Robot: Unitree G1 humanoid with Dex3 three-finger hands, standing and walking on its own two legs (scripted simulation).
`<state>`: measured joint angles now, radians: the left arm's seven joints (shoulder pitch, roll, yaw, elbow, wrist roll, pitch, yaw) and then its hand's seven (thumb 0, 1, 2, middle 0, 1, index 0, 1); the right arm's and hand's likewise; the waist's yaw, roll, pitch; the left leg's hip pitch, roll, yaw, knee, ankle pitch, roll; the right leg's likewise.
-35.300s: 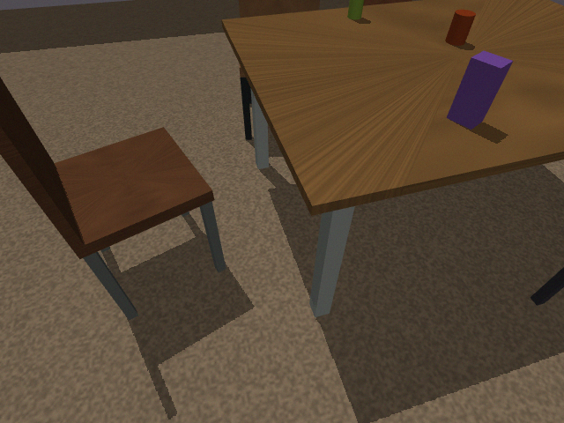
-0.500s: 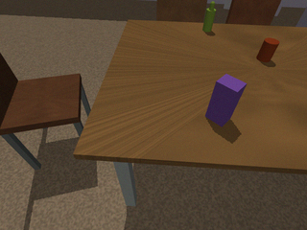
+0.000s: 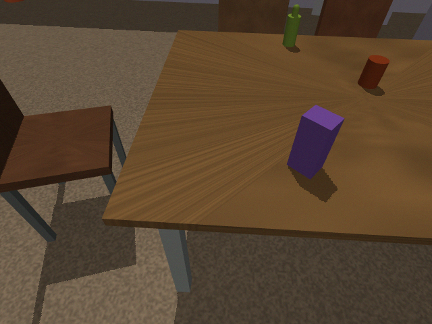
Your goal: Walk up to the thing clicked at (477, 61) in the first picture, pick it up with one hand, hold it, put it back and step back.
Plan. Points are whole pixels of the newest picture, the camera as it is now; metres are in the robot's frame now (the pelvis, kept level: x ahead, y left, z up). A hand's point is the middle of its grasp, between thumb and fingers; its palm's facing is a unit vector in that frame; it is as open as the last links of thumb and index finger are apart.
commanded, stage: stand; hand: right
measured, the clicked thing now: (312, 143) +0.55 -0.22 +0.02
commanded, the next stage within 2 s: none
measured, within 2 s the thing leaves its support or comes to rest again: neither
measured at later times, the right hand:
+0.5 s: hand out of the picture +0.05 -0.25 -0.16, palm faces -0.02 +0.94 -0.34, open 7.4 cm
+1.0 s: hand out of the picture +0.06 -0.25 -0.16, palm faces -0.01 +0.94 -0.34, open 7.4 cm
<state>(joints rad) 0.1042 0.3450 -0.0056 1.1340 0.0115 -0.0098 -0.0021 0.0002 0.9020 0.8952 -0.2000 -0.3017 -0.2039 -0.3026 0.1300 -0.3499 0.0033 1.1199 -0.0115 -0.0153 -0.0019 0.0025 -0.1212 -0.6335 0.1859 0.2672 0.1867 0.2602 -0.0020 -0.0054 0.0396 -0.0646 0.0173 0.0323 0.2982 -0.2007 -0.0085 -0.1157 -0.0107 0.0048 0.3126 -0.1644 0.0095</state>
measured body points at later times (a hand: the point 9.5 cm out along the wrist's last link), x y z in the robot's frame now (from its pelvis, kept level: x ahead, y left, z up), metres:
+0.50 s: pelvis -0.01 +0.00 +0.00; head +0.00 +0.01 +0.45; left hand +0.06 +0.30 -0.14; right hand +0.05 -0.30 -0.13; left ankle -0.02 +0.12 -0.75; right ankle +0.00 -0.13 -0.75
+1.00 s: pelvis +0.00 +0.01 +0.00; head +0.01 +0.01 +0.45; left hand +0.07 +0.30 -0.14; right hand +0.06 -0.30 -0.13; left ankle -0.02 +0.12 -0.75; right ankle +0.00 -0.13 -0.75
